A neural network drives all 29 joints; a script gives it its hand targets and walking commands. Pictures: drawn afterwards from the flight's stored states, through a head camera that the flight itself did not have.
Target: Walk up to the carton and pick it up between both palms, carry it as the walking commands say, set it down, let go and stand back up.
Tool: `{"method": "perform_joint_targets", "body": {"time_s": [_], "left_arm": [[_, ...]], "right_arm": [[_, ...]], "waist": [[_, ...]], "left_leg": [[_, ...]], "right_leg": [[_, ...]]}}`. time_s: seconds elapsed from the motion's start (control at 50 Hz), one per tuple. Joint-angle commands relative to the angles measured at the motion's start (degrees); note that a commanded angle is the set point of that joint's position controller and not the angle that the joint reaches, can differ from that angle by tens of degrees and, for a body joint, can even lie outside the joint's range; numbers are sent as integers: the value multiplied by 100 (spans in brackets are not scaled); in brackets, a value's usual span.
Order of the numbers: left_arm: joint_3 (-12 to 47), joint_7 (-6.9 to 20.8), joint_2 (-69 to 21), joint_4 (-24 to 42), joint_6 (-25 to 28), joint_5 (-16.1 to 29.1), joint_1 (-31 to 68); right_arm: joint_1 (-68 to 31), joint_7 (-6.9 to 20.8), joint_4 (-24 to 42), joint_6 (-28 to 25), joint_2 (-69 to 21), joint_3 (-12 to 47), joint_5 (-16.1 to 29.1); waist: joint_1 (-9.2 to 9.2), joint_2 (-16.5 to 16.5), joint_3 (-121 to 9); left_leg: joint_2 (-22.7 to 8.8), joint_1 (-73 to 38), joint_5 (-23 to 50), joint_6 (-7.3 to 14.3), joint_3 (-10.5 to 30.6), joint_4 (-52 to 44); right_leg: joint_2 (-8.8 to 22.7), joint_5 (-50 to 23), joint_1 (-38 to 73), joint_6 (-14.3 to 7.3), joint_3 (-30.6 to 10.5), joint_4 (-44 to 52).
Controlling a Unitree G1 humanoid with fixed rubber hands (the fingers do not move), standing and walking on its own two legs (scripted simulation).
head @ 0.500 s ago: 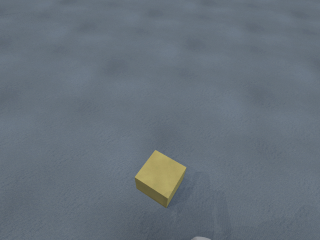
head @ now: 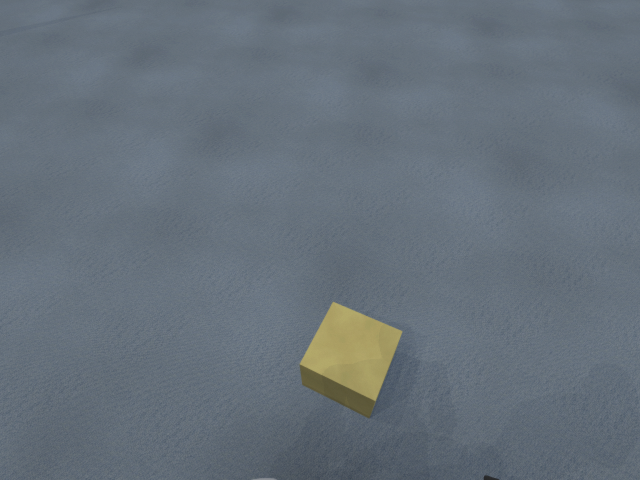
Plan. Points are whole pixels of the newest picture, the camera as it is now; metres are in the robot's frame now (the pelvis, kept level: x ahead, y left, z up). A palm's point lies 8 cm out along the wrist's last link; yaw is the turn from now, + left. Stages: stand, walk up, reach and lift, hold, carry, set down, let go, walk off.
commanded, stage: walk up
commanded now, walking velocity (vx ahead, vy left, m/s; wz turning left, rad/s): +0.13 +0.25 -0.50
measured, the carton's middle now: (350, 358) +0.53 -0.02 -0.66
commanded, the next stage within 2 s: none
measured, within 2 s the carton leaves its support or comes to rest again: neither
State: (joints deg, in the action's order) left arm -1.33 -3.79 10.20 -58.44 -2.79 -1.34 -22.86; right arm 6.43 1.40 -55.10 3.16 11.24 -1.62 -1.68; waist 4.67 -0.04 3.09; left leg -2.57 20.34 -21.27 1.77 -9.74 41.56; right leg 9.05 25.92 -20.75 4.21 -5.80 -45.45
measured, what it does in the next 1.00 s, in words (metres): steps to the left, turning right: right foot, then left foot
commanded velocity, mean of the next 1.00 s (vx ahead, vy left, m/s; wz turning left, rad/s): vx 0.03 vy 0.08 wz -0.30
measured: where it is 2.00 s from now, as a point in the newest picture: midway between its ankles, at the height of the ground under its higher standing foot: outside the picture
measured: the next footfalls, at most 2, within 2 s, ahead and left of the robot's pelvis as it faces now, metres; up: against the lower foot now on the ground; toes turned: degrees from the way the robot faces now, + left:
right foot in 0.42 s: +0.08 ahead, -0.02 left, +0.00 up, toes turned -15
left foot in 0.68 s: +0.13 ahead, +0.25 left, +0.00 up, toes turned -13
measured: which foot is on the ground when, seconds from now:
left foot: down 0.00-0.44, up 0.46-0.66, down 0.68-1.00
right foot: up 0.00-0.40, down 0.42-0.68, up 0.70-1.00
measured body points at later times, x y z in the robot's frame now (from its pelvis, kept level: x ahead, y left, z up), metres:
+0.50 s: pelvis +0.06 +0.11 -0.01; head +0.09 +0.10 +0.44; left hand +0.24 +0.31 -0.15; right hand +0.00 -0.12 -0.16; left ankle +0.00 +0.13 -0.67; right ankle +0.04 -0.01 -0.71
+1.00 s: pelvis +0.11 +0.20 +0.02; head +0.16 +0.25 +0.46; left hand +0.23 +0.40 -0.16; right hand +0.05 -0.05 -0.10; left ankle +0.09 +0.28 -0.71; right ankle -0.01 +0.03 -0.59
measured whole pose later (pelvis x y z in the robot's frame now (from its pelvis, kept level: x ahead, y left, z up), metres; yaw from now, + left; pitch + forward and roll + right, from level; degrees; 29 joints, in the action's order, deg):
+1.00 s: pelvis +0.11 +0.20 +0.02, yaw -16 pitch +0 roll -6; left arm -2.5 0.9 12.0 -58.4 -6.2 -1.6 -9.0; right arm 18.5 -2.6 -55.1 1.4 10.1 -1.6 -1.7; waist 0.0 -1.5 3.6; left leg -9.2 14.3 -24.4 1.5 -9.7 38.4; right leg -1.0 24.4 -26.9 3.3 -2.7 -71.8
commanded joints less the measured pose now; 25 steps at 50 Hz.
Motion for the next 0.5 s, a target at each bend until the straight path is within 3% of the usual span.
{"method": "perform_joint_targets", "body": {"time_s": [0.0,0.02,0.04,0.08,0.12,0.16,0.22,0.32,0.34,0.38,0.4,0.42,0.44,0.46,0.48], "left_arm": [[-290,-40,677,546,128,-36,564],[-310,-2,697,557,88,-19,826],[-314,44,725,534,76,-18,859],[-315,119,664,398,40,-13,448],[-311,130,619,353,14,18,339],[-266,153,549,403,14,27,609],[-217,180,451,525,-3,28,1151],[-108,193,384,529,73,30,1494],[-100,180,373,483,94,34,1462],[-109,121,440,232,136,21,872],[-150,78,624,114,166,1,410],[-248,-4,1113,-9,189,-33,-156],[-272,-43,1592,-43,131,-91,-223],[-260,-61,1597,-16,61,-74,55],[-281,-64,1404,172,75,-37,809]], "right_arm": [[1491,-102,353,-153,1357,-262,-30],[1230,-116,410,-137,1125,-192,-72],[961,-163,419,-117,922,-132,-94],[667,-275,525,-135,686,-80,-80],[894,-314,442,-182,593,-47,-54],[1030,-370,364,-205,554,-58,-51],[1227,-449,279,-193,552,-86,-71],[1398,-531,170,-197,628,-188,-66],[1435,-543,134,-199,645,-206,-60],[1108,-525,182,-206,802,-265,32],[933,-503,265,-217,902,-295,100],[746,-467,457,-231,896,-313,179],[581,-438,693,-184,553,-244,142],[367,-374,821,-59,576,-281,126],[396,-363,847,-4,603,-318,110]], "waist": [[-816,1198,-788],[-733,776,-204],[-655,665,205],[-494,455,204],[-456,273,-204],[-510,305,-312],[-618,485,-183],[-571,550,-420],[-516,569,-535],[-90,565,-879],[190,486,-1044],[413,-306,-1246],[358,-1788,-733],[172,-1368,-589],[-88,-946,-265]], "left_leg": [[-2421,-2625,325,170,1969,-2998],[-2191,-1986,-9,104,1623,-3047],[-1941,-1769,-17,160,1182,-2948],[-1709,-1999,1744,226,557,-2459],[-1662,-2341,3030,227,296,-2137],[-1639,-2638,3859,185,193,-1949],[-1756,-2693,4438,333,306,-1881],[-1886,-2798,5508,482,385,-1490],[-1843,-2709,5901,441,361,-1304],[-1516,-2133,6836,233,-55,-586],[-1341,-1715,7031,82,-175,102],[-862,-717,6306,-221,-351,1371],[99,1394,191,-557,12,2755],[-180,1514,-1362,-561,1098,3366],[-478,1384,-1303,-443,1381,3511]], "right_leg": [[-453,936,-2651,-360,523,-2409],[-389,652,-2646,-388,497,-2485],[-325,357,-2650,-379,560,-2545],[-420,-68,-2481,-324,779,-2651],[-495,-168,-2286,-269,868,-2752],[-520,-117,-2331,-253,942,-2350],[-475,94,-2259,-253,1023,-1809],[-474,91,-1568,-366,1047,-714],[-529,51,-1236,-408,1079,-406],[-729,-573,102,-625,1264,633],[-676,-1142,761,-790,1203,1153],[208,-3174,1647,-1262,-64,1628],[1797,-5676,2280,-2120,-2811,2333],[2056,-4843,1667,-2505,-3647,2563],[1837,-3617,1069,-2313,-3258,2673]]}}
